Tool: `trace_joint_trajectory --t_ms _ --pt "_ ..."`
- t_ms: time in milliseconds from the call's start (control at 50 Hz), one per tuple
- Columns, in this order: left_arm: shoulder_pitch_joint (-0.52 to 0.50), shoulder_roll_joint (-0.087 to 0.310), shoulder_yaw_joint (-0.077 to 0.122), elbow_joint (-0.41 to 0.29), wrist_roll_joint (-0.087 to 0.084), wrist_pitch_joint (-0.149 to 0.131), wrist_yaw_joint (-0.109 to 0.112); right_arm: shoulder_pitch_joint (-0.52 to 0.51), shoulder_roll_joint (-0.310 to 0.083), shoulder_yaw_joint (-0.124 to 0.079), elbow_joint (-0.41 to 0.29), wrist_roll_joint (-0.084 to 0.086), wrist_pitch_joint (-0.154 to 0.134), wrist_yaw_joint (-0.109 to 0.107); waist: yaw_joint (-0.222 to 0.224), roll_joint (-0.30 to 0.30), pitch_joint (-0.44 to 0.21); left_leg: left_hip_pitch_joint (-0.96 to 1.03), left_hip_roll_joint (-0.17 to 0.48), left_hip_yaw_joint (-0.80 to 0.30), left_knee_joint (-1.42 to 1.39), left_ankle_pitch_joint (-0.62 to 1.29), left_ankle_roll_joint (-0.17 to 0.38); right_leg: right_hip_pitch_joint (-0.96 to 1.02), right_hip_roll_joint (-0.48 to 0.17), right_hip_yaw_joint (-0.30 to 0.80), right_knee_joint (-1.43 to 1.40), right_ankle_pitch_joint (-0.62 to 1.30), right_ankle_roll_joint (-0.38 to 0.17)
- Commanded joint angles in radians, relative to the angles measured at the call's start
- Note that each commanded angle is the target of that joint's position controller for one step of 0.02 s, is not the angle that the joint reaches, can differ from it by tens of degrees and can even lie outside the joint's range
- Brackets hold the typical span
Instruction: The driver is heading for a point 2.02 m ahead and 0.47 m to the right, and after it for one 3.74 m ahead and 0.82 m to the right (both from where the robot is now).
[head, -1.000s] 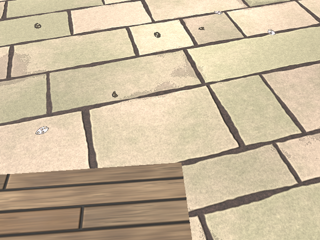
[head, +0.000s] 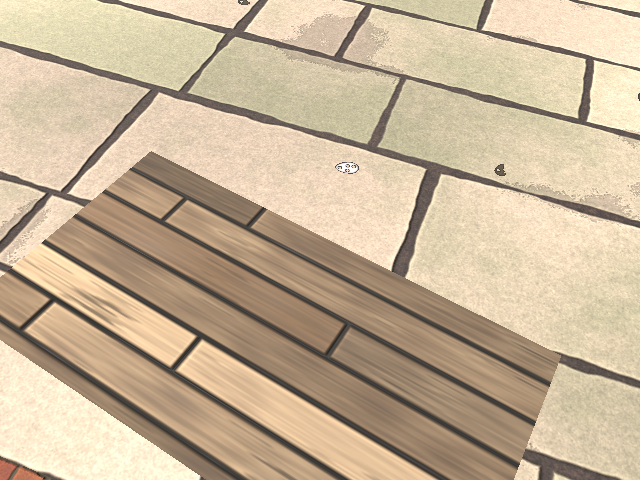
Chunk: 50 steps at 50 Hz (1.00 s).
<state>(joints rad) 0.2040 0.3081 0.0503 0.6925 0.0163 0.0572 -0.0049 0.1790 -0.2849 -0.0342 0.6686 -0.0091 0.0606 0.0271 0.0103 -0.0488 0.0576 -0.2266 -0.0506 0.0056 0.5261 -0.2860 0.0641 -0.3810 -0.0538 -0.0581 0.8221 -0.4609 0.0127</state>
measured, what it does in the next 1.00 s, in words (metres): steps on the spot: right foot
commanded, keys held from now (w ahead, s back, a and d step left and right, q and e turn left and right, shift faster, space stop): no key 1.00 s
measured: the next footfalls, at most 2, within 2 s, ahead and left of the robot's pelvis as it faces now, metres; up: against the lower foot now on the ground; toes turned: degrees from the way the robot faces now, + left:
right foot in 0.34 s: +0.05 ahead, -0.11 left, +0.00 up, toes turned +4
left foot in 1.72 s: +0.13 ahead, +0.10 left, +0.00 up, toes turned +5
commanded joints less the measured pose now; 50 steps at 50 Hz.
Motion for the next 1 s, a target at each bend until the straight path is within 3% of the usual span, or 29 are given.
trace_joint_trajectory --t_ms 20,40,80,120,200,280,320,340,360,380,420,480,540,640,1000 --pt "-0.019 0.089 0.021 -0.073 -0.018 -0.010 -0.003 -0.009 -0.150 -0.038 -0.046 0.000 -0.019 -0.022 -0.005 0.164 -0.050 0.130 0.278 -0.284 -0.246 0.468 0.149 -0.174 0.005 0.095 0.161 0.019 0.014" --pt "-0.002 0.102 0.026 -0.060 -0.008 -0.011 -0.007 -0.033 -0.141 -0.034 -0.045 0.004 -0.024 -0.032 0.001 0.193 -0.058 0.150 0.244 -0.244 -0.241 0.524 0.134 -0.164 0.013 0.077 0.167 0.069 0.019" --pt "0.038 0.099 0.025 -0.030 0.000 -0.007 -0.012 -0.022 -0.113 -0.021 -0.032 0.007 -0.031 -0.036 0.004 0.171 -0.108 0.173 0.221 -0.194 -0.224 0.629 0.131 -0.109 0.027 0.069 0.169 0.106 0.030" --pt "0.025 0.077 0.017 -0.029 -0.006 0.001 -0.015 -0.005 -0.109 -0.017 -0.015 0.006 -0.036 -0.035 -0.008 0.154 -0.107 0.178 0.219 -0.189 -0.232 0.564 0.128 -0.090 0.029 0.068 0.106 0.119 0.032" --pt "-0.008 0.052 0.003 -0.029 -0.002 0.010 -0.009 0.009 -0.112 -0.014 0.012 -0.003 -0.034 -0.033 -0.037 0.177 -0.070 0.133 0.221 -0.216 -0.239 0.384 0.135 -0.021 0.034 0.065 -0.060 0.100 0.016" --pt "0.008 0.040 -0.008 -0.017 -0.009 0.000 0.008 -0.009 -0.112 -0.009 0.036 -0.008 -0.034 -0.034 -0.028 0.166 -0.063 0.065 0.225 -0.256 -0.208 0.349 0.134 0.103 0.053 0.055 -0.238 0.091 -0.014" --pt "0.056 0.015 -0.023 0.004 -0.001 -0.019 0.018 -0.043 -0.091 0.003 0.046 0.004 -0.038 -0.041 0.020 0.117 -0.077 -0.007 0.201 -0.252 -0.176 0.309 0.079 0.270 0.031 0.075 -0.478 0.313 -0.035" --pt "0.073 0.039 -0.025 0.009 0.012 -0.036 0.025 -0.024 -0.057 0.017 0.049 0.003 -0.045 -0.042 0.011 0.063 -0.113 -0.058 0.170 -0.239 -0.156 0.236 0.033 0.376 -0.064 0.183 -0.519 0.401 -0.048" --pt "-0.001 0.119 -0.012 0.002 0.003 -0.045 0.025 0.038 -0.044 0.017 0.063 0.007 -0.045 -0.038 -0.069 -0.061 -0.079 -0.044 0.065 -0.168 -0.185 0.096 0.007 0.303 -0.122 0.259 -0.492 0.471 -0.088" --pt "-0.019 0.085 -0.018 0.004 -0.007 -0.049 0.015 0.023 -0.068 0.015 0.094 -0.004 -0.037 -0.042 -0.040 -0.055 -0.074 0.050 0.053 -0.154 -0.214 0.072 -0.007 0.216 -0.116 0.249 -0.496 0.419 -0.106" --pt "-0.016 0.050 -0.032 0.014 -0.007 -0.056 0.010 -0.005 -0.092 0.008 0.122 -0.003 -0.034 -0.042 -0.018 -0.046 -0.042 0.088 0.070 -0.162 -0.212 0.141 -0.008 0.190 -0.061 0.199 -0.507 0.362 -0.075" --pt "0.019 0.052 -0.036 0.044 -0.014 -0.064 0.020 -0.002 -0.080 0.011 0.161 0.002 -0.039 -0.045 -0.013 -0.032 -0.061 0.081 0.086 -0.167 -0.217 0.182 -0.007 0.236 -0.050 0.186 -0.504 0.394 -0.068" --pt "0.017 0.046 -0.041 0.060 -0.010 -0.066 0.022 -0.002 -0.068 0.016 0.211 0.004 -0.040 -0.051 -0.008 0.017 -0.057 0.074 0.087 -0.164 -0.233 0.179 -0.016 0.246 -0.054 0.188 -0.506 0.386 -0.074" --pt "0.017 0.050 -0.044 0.103 -0.009 -0.069 0.023 0.002 -0.066 0.017 0.282 0.006 -0.039 -0.055 -0.010 0.036 -0.053 0.085 0.095 -0.163 -0.241 0.192 -0.022 0.240 -0.053 0.192 -0.521 0.376 -0.078" --pt "0.065 0.030 -0.062 0.273 -0.012 -0.073 0.030 0.026 -0.044 0.036 0.449 0.005 -0.040 -0.065 -0.013 0.038 -0.035 0.095 0.117 -0.152 -0.249 0.205 -0.028 0.236 -0.039 0.196 -0.554 0.370 -0.078"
